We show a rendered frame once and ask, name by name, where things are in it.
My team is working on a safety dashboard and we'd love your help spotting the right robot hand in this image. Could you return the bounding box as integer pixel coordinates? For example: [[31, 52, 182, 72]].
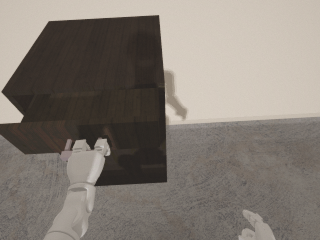
[[238, 209, 276, 240]]

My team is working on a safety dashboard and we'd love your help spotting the cabinet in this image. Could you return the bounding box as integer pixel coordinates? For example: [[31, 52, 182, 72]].
[[1, 15, 167, 186]]

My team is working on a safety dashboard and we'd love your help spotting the left robot hand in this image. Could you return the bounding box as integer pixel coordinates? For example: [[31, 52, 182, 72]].
[[67, 139, 111, 186]]

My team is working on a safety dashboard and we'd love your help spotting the robot left forearm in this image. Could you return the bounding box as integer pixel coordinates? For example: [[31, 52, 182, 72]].
[[43, 183, 96, 240]]

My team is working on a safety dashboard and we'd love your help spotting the drawer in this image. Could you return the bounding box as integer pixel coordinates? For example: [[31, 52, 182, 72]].
[[0, 88, 160, 155]]

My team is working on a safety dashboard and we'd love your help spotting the handle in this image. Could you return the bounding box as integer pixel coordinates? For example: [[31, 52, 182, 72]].
[[60, 137, 102, 161]]

